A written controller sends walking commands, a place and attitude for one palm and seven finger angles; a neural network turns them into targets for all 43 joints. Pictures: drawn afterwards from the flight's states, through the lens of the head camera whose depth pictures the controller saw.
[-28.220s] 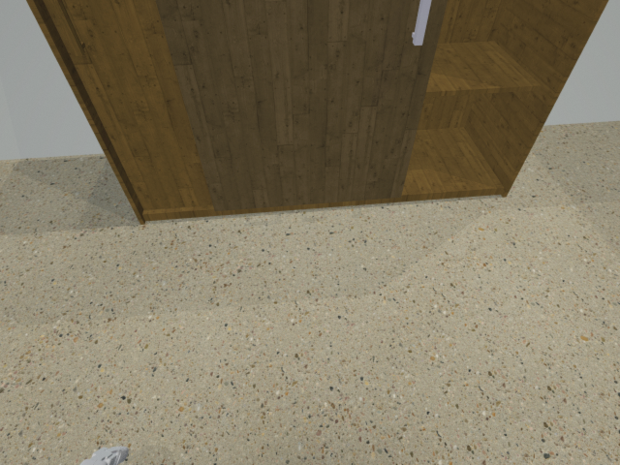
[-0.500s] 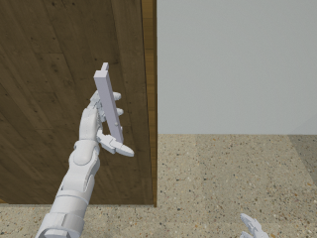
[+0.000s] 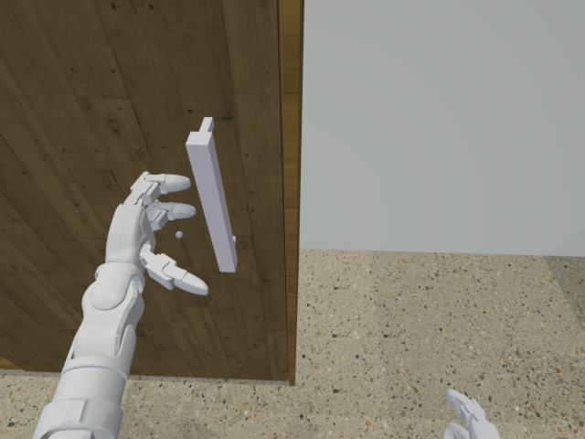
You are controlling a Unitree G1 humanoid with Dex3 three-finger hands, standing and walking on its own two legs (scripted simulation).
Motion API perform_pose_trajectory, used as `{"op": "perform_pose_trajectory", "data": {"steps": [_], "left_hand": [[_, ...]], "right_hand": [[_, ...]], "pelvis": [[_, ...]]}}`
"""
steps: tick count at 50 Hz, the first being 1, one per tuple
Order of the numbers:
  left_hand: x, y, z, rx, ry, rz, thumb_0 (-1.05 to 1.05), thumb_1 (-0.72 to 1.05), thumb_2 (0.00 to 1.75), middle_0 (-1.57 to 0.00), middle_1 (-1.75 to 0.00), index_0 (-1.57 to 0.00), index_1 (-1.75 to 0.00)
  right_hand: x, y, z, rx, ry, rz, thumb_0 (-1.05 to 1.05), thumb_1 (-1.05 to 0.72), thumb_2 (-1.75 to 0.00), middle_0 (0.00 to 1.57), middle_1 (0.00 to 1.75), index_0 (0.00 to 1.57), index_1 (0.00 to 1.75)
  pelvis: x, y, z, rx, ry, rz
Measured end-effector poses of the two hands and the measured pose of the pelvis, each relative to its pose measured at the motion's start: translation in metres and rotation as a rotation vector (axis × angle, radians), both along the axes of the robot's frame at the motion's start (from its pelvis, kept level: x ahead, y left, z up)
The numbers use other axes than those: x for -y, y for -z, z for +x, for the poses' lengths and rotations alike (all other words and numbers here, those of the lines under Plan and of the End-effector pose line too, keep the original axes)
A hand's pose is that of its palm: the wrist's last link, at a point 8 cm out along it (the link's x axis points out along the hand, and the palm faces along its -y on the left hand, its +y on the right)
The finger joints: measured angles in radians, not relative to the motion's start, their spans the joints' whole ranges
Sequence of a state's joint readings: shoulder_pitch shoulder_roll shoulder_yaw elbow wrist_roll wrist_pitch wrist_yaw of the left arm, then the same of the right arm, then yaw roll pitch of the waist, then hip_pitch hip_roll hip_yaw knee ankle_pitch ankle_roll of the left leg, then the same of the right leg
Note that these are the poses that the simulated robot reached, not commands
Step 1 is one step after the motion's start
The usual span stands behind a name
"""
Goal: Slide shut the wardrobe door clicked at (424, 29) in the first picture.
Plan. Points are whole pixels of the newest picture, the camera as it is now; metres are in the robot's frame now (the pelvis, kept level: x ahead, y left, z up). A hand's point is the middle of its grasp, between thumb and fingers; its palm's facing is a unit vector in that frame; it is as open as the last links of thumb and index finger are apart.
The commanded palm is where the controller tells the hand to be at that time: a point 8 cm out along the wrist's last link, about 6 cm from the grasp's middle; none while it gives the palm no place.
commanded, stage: slip the hand off the handle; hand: left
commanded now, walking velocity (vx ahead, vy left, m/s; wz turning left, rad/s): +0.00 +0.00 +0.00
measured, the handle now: (219, 203) +0.40 +0.13 +0.12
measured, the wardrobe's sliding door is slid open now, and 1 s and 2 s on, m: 0.00 0.00 0.00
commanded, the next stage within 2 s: draw the hand back to the body in 0.68 s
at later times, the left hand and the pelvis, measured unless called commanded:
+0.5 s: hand (151, 288) +0.27 +0.19 +0.11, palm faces +0.11 -0.99 -0.11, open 14.7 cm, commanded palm +0.22 +0.24 +0.12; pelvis +0.00 +0.00 +0.00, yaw +0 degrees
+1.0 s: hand (137, 306) +0.23 +0.19 +0.12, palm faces +0.05 -1.00 -0.06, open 14.7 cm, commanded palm +0.19 +0.25 +0.13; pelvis +0.00 +0.00 +0.00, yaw +1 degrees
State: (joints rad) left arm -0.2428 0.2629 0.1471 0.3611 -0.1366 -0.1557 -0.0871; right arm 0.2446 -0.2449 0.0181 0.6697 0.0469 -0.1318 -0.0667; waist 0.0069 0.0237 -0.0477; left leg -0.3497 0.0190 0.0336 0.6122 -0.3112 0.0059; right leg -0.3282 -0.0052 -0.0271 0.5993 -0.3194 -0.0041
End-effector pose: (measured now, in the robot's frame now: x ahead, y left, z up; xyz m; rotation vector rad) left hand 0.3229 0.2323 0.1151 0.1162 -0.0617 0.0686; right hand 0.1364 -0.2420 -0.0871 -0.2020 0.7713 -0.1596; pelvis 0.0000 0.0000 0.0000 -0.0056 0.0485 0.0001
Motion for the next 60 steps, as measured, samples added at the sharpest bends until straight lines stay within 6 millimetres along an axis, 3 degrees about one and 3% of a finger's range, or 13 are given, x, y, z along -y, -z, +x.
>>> {"op": "perform_pose_trajectory", "data": {"steps": [5,11,26,36,50,60], "left_hand": [[-0.006,0.000,-0.006,0.002,-0.023,-0.014,-0.02,-0.55,0.20,-0.32,-1.19,-0.29,-1.17],[-0.013,0.004,-0.035,0.001,-0.039,-0.002,-0.02,-0.55,0.20,-0.28,-1.17,-0.27,-1.16],[-0.012,0.004,-0.087,0.001,-0.038,-0.002,-0.02,-0.55,0.20,-0.25,-1.15,-0.26,-1.15],[-0.014,0.003,-0.125,-0.007,-0.056,0.006,-0.02,-0.55,0.20,-0.25,-1.15,-0.26,-1.15],[-0.013,-0.010,-0.112,-0.016,0.023,-0.059,-0.02,-0.55,0.20,-0.25,-1.15,-0.26,-1.15],[-0.027,-0.018,-0.132,-0.027,-0.022,-0.054,-0.02,-0.55,0.20,-0.25,-1.15,-0.25,-1.15]], "right_hand": [[0.002,0.000,-0.008,-0.002,0.022,0.010,0.01,-0.90,-0.90,0.20,0.30,0.20,0.30],[0.002,-0.002,-0.006,0.026,0.018,0.016,0.01,-0.90,-0.90,0.20,0.30,0.20,0.30],[-0.015,-0.019,0.036,0.176,-0.072,0.028,0.01,-0.90,-0.90,0.20,0.30,0.20,0.30],[-0.022,-0.023,0.047,0.215,-0.118,0.034,0.01,-0.90,-0.90,0.20,0.30,0.20,0.30],[-0.020,-0.021,0.039,0.229,-0.091,0.036,0.01,-0.90,-0.90,0.20,0.30,0.20,0.30],[-0.013,-0.028,0.046,0.260,-0.101,0.017,0.01,-0.90,-0.90,0.20,0.30,0.20,0.30]], "pelvis": [[0.000,-0.001,0.001,-0.003,0.013,0.003],[0.000,-0.001,0.002,0.006,0.015,0.002],[0.003,0.000,-0.001,0.034,-0.009,0.000],[0.004,0.001,0.000,0.046,-0.024,-0.005],[0.005,-0.001,0.005,0.055,-0.026,-0.002],[0.005,-0.001,0.008,0.063,-0.030,-0.004]]}}
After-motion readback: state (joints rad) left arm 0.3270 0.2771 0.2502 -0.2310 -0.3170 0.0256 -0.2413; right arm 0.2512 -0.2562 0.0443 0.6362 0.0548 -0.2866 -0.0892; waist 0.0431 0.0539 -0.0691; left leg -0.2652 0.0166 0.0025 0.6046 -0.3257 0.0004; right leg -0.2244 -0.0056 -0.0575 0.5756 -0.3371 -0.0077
